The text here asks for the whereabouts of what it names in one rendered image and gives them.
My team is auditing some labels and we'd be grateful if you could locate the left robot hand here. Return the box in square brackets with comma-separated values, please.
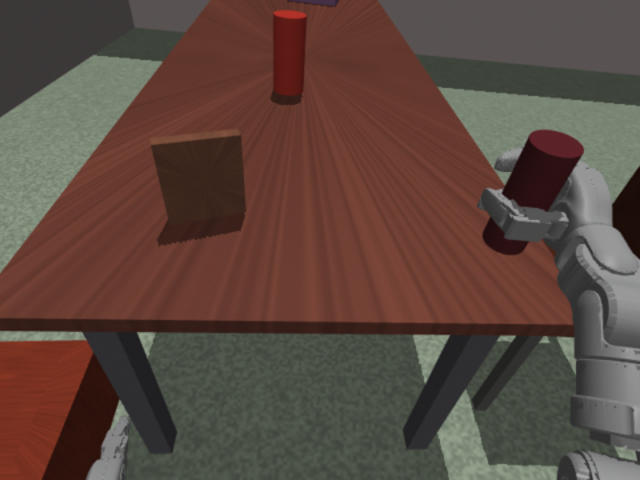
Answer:
[86, 415, 130, 480]

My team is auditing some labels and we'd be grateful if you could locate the table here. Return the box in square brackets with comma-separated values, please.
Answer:
[0, 0, 574, 454]

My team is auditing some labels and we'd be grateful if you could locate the right robot hand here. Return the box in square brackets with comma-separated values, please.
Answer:
[477, 146, 613, 252]

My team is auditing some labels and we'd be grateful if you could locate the right robot arm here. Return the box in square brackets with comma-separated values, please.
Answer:
[554, 224, 640, 480]

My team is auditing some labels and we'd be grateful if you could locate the chair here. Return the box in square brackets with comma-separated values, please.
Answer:
[472, 166, 640, 411]

